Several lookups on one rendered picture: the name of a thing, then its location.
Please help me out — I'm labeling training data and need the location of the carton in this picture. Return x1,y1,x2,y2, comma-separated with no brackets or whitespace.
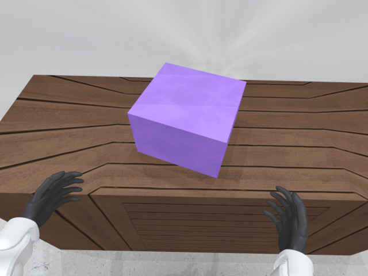
128,63,246,178

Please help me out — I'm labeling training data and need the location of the left robot forearm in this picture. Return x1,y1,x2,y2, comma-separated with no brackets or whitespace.
0,217,40,276

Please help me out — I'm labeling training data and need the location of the right robot forearm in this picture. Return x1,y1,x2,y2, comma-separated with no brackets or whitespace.
270,249,313,276

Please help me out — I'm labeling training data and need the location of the robot left hand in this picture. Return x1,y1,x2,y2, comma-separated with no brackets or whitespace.
20,171,84,228

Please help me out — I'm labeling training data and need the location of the robot right hand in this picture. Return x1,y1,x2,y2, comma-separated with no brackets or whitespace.
262,186,308,255

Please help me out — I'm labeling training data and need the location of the pedestal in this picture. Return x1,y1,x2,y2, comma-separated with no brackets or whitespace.
0,75,368,255

